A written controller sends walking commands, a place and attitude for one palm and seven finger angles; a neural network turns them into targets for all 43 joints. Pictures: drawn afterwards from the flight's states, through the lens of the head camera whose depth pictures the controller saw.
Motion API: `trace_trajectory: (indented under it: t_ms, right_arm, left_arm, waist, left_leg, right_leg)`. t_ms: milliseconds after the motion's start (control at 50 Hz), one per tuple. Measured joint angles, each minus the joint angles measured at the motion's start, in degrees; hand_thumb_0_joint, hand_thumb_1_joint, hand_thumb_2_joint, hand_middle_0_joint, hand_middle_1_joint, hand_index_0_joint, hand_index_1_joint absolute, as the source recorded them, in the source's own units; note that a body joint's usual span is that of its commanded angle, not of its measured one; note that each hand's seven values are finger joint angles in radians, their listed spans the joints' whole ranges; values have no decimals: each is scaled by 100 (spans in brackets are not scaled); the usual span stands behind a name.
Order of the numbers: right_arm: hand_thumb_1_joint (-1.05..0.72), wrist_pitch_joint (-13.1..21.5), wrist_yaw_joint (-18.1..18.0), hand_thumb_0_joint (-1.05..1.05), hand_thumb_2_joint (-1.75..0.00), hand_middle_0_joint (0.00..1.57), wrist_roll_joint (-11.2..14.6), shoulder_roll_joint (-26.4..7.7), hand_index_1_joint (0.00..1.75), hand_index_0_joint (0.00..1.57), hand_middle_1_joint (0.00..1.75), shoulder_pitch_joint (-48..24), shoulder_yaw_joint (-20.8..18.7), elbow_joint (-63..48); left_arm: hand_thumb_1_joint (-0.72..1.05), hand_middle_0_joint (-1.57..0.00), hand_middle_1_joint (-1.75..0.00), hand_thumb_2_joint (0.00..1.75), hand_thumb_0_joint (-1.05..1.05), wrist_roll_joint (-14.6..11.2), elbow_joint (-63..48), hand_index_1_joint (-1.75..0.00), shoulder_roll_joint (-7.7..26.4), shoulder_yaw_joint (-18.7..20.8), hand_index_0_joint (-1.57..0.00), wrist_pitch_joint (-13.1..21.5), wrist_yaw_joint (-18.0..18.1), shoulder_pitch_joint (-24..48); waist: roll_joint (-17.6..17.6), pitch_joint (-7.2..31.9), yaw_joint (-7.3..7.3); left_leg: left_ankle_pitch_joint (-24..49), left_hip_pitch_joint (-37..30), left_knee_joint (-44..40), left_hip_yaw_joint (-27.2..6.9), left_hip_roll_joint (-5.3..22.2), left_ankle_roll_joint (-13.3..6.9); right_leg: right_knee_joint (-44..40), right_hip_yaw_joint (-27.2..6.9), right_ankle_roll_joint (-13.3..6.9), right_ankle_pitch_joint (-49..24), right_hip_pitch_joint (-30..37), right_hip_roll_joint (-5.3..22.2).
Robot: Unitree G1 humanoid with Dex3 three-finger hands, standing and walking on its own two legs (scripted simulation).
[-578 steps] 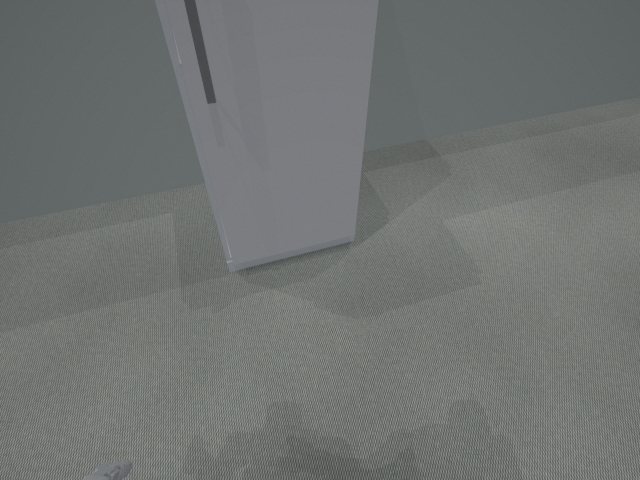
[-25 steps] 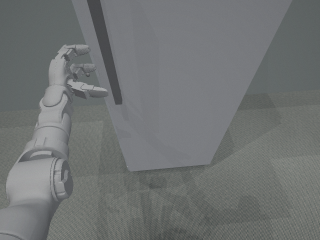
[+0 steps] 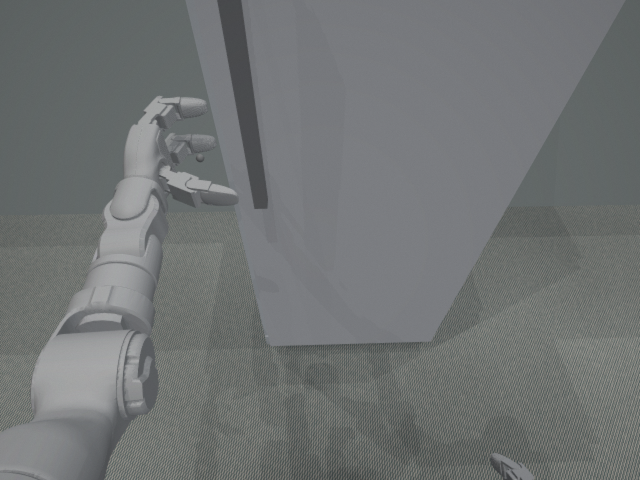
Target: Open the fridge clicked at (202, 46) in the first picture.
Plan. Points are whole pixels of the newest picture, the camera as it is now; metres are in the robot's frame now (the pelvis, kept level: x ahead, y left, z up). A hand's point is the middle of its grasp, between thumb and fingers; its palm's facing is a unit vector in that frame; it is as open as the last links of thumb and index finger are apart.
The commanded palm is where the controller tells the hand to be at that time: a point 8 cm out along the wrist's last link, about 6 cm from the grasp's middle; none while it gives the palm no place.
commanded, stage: move the hooked fingers beside the handle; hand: left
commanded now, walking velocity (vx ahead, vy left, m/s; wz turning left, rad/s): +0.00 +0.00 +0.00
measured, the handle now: (242, 64) +0.54 +0.10 +0.24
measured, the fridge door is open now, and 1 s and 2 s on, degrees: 0 0 0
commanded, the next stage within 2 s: feel for the door with the fingertips in 0.10 s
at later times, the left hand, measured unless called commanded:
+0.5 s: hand (224, 155) +0.47 +0.12 +0.16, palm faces +0.01 -1.00 +0.01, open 14.0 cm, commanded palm +0.45 +0.17 +0.16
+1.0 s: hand (232, 144) +0.49 +0.12 +0.16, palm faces +0.01 -1.00 +0.02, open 13.9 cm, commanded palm +0.47 +0.17 +0.16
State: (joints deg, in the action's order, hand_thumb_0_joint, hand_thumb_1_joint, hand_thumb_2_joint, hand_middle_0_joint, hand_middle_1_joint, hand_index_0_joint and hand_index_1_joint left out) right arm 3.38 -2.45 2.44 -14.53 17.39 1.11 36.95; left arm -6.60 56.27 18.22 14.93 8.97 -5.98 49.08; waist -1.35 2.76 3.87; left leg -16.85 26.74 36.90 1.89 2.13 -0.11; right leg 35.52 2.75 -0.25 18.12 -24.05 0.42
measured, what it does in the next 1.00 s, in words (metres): stands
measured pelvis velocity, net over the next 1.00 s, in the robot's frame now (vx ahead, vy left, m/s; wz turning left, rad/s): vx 0.00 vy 0.00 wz -0.01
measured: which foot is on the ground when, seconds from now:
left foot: down 0.00-1.00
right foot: down 0.00-1.00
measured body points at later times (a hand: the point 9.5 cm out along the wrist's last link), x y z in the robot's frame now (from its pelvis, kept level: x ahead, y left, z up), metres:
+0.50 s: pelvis +0.00 +0.00 +0.00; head +0.04 -0.01 +0.45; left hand +0.46 +0.18 +0.16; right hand +0.04 -0.27 -0.12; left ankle +0.02 +0.12 -0.72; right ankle +0.00 -0.12 -0.72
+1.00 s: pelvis +0.00 +0.00 +0.00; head +0.05 -0.01 +0.45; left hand +0.49 +0.17 +0.16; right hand +0.04 -0.27 -0.12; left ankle +0.02 +0.12 -0.72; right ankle +0.00 -0.12 -0.72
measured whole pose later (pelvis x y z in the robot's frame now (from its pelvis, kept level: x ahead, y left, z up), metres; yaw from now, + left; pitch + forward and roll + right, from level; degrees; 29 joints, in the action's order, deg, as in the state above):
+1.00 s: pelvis +0.00 +0.00 +0.00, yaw +0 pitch +9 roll -1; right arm 3.1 -1.9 1.6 -15.0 21.2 0.3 40.0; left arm -6.4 62.7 16.8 14.9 10.7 -3.2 55.3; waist -1.9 3.2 5.5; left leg -17.0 29.2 37.5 1.9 2.4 0.1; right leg 36.2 2.6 -0.4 18.2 -26.7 0.1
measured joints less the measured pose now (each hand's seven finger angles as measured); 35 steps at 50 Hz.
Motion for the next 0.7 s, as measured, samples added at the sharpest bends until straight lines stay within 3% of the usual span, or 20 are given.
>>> trace_trajectory:
  t_ms: [180,420,560,700]
  right_arm:
    - [-91,-9,2,1,-90,21,-16,-11,30,20,30,188,15,182]
    - [-91,-64,37,1,-90,21,-26,-49,30,20,30,533,-102,243]
    - [-91,-51,50,1,-90,21,-34,-37,30,20,30,412,-111,269]
    - [-91,-11,34,1,-90,21,-54,6,30,20,30,221,-51,180]
  left_arm:
    - [-50,-30,-120,30,-2,-91,267,-120,-13,-3,-30,113,-50,274]
    - [-50,-30,-120,30,-2,-87,-130,-120,-124,-31,-30,158,89,-101]
    - [-50,-30,-120,30,-2,-44,-112,-120,-296,-81,-30,47,253,-44]
    - [-50,-31,-120,30,-2,72,208,-120,-203,27,-30,74,381,197]
  waist:
    - [-39,12,17]
    - [-59,26,72]
    - [-61,53,83]
    - [-27,-4,135]
  left_leg:
    - [1,97,31,2,-6,3]
    - [-20,39,5,48,51,25]
    - [-4,-6,-23,42,51,29]
    - [31,47,-27,33,54,36]
  right_leg:
    - [53,-6,-1,9,-109,7]
    - [12,-56,-23,-2,-71,-50]
    - [-9,-50,-29,-11,-29,-53]
    - [12,-43,-38,-29,-91,-57]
